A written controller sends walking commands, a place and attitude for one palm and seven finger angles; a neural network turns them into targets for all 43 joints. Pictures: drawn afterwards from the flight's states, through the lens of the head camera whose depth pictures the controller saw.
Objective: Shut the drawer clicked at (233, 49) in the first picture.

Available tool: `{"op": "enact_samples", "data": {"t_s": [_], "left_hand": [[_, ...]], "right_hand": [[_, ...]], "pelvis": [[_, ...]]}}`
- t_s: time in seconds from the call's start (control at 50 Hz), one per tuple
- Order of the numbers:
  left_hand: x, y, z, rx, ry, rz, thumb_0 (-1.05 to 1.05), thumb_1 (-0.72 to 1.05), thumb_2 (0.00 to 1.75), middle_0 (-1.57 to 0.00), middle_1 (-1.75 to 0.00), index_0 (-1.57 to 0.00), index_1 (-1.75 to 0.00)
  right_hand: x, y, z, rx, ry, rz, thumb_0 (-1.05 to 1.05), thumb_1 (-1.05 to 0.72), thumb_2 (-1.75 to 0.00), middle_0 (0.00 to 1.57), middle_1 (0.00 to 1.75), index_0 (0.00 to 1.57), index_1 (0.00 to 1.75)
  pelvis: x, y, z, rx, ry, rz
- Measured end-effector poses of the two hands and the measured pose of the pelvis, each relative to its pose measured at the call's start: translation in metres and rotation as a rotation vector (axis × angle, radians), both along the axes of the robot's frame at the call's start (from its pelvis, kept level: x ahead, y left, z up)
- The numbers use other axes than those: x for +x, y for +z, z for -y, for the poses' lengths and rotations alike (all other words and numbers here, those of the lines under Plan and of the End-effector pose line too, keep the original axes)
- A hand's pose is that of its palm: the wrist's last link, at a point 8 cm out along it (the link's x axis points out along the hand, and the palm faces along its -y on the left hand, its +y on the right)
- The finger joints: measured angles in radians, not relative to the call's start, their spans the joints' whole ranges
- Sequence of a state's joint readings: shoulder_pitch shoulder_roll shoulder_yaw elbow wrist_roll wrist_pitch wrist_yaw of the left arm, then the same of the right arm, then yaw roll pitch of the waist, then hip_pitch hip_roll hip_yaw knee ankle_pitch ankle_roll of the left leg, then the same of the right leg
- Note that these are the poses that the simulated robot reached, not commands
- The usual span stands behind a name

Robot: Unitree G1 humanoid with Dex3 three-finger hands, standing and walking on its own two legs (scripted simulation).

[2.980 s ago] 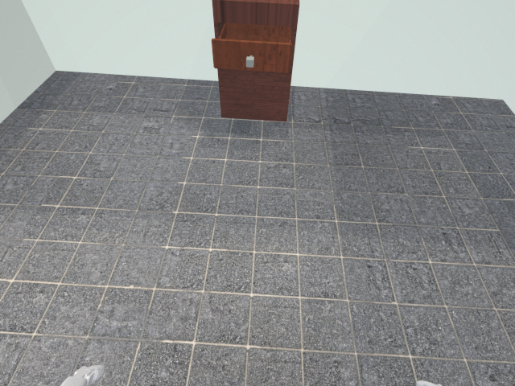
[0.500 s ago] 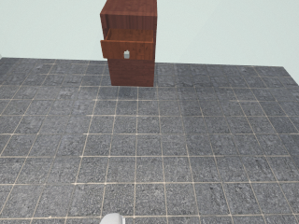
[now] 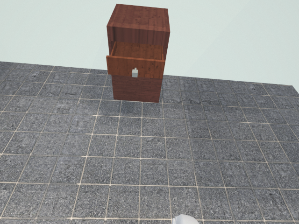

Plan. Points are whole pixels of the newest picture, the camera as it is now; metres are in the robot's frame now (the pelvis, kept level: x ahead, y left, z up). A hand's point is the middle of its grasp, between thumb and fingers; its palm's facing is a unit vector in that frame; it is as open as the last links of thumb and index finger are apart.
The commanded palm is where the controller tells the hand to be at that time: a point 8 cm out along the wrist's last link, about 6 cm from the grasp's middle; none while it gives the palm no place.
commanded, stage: walk to a spot facing it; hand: left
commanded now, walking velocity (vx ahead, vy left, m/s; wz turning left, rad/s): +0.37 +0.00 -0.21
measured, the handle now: (135, 71) +1.05 +0.15 -0.25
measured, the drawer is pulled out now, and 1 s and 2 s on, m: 0.21 0.21 0.21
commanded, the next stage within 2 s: take the last steps up to it in 0.68 s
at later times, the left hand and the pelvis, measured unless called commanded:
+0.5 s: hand (121, 186) +0.27 +0.11 -0.17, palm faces +0.00 -0.97 -0.22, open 7.2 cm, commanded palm none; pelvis +0.20 -0.08 -0.01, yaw -3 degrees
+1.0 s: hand (108, 174) +0.31 +0.16 -0.19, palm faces +0.15 -0.98 -0.14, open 7.4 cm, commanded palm none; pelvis +0.37 +0.00 -0.01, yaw +4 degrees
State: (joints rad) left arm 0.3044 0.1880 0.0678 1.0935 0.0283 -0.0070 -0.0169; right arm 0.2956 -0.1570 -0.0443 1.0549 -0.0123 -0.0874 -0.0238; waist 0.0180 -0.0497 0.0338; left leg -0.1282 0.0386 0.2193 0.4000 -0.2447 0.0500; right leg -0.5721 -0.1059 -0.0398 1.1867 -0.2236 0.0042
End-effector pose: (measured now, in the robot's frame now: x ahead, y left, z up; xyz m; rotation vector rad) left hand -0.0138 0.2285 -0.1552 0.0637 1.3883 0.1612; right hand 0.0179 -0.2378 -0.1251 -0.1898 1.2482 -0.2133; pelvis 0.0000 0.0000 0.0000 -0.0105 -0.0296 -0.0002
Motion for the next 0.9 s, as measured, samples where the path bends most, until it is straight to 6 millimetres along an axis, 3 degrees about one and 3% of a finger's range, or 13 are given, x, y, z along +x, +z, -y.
{"op": "enact_samples", "data": {"t_s": [0.1, 0.2, 0.3, 0.34, 0.4, 0.5, 0.62, 0.72, 0.82, 0.86, 0.9], "left_hand": [[0.088, 0.008, 0.003, 0.016, -0.051, 0.102, 0.01, 0.91, 0.9, -0.2, -0.29, -0.2, -0.29], [0.175, 0.013, 0.02, 0.038, -0.145, 0.159, 0.01, 0.91, 0.9, -0.2, -0.29, -0.19, -0.29], [0.261, 0.009, 0.051, 0.068, -0.221, 0.241, 0.01, 0.91, 0.9, -0.2, -0.29, -0.2, -0.29], [0.28, 0.007, 0.062, 0.077, -0.211, 0.279, 0.0, 0.91, 0.9, -0.2, -0.29, -0.2, -0.29], [0.286, 0.011, 0.072, 0.071, -0.173, 0.266, 0.0, 0.91, 0.9, -0.2, -0.29, -0.2, -0.29], [0.276, 0.02, 0.071, 0.093, -0.114, 0.185, -0.01, 0.94, 0.9, -0.2, -0.3, -0.2, -0.29], [0.258, 0.016, 0.074, 0.058, -0.044, 0.075, 0.0, 0.93, 0.9, -0.2, -0.3, -0.2, -0.29], [0.246, 0.005, 0.075, 0.01, 0.044, -0.015, 0.0, 0.91, 0.9, -0.2, -0.3, -0.2, -0.29], [0.241, -0.011, 0.065, -0.034, 0.131, -0.12, 0.0, 0.91, 0.9, -0.2, -0.3, -0.2, -0.29], [0.245, -0.019, 0.056, -0.047, 0.145, -0.164, 0.0, 0.9, 0.9, -0.2, -0.3, -0.2, -0.29], [0.258, -0.019, 0.045, -0.045, 0.138, -0.179, 0.01, 0.9, 0.9, -0.2, -0.3, -0.2, -0.29]], "right_hand": [[-0.025, -0.007, -0.006, 0.047, -0.07, -0.149, -0.01, -0.94, -0.9, 0.2, 0.3, 0.2, 0.29], [-0.036, -0.019, -0.013, 0.117, -0.154, -0.26, 0.0, -0.92, -0.9, 0.2, 0.3, 0.2, 0.29], [-0.027, -0.038, -0.006, 0.185, -0.211, -0.364, 0.0, -0.91, -0.9, 0.2, 0.3, 0.2, 0.29], [-0.01, -0.045, 0.004, 0.199, -0.207, -0.386, 0.0, -0.91, -0.9, 0.2, 0.3, 0.2, 0.29], [0.039, -0.044, 0.025, 0.181, -0.183, -0.327, 0.01, -0.91, -0.9, 0.2, 0.3, 0.2, 0.29], [0.15, -0.032, 0.059, 0.121, -0.118, -0.123, 0.01, -0.91, -0.9, 0.19, 0.3, 0.19, 0.29], [0.268, -0.014, 0.071, 0.083, -0.026, 0.041, 0.0, -0.91, -0.9, 0.19, 0.3, 0.19, 0.29], [0.352, -0.007, 0.054, 0.07, 0.088, 0.087, 0.0, -0.91, -0.9, 0.19, 0.3, 0.19, 0.29], [0.428, -0.01, 0.016, 0.053, 0.202, 0.111, 0.0, -0.91, -0.9, 0.19, 0.3, 0.19, 0.29], [0.45, -0.015, 0.001, 0.042, 0.222, 0.136, 0.0, -0.91, -0.9, 0.19, 0.3, 0.19, 0.29], [0.459, -0.015, -0.011, 0.045, 0.215, 0.142, 0.0, -0.91, -0.9, 0.19, 0.3, 0.19, 0.29]], "pelvis": [[0.038, 0.001, 0.006, 0.017, -0.02, -0.004], [0.079, -0.005, 0.021, 0.032, -0.05, -0.004], [0.129, -0.023, 0.049, 0.039, -0.066, -0.007], [0.144, -0.029, 0.06, 0.032, -0.067, -0.002], [0.165, -0.022, 0.069, 0.023, -0.06, 0.01], [0.201, -0.006, 0.076, 0.01, -0.046, 0.004], [0.245, 0.0, 0.072, -0.01, -0.007, -0.002], [0.283, -0.003, 0.058, -0.029, 0.041, -0.002], [0.325, -0.016, 0.032, -0.038, 0.086, -0.005], [0.339, -0.024, 0.02, -0.034, 0.091, -0.006], [0.349, -0.023, 0.012, -0.022, 0.085, 0.001]]}}
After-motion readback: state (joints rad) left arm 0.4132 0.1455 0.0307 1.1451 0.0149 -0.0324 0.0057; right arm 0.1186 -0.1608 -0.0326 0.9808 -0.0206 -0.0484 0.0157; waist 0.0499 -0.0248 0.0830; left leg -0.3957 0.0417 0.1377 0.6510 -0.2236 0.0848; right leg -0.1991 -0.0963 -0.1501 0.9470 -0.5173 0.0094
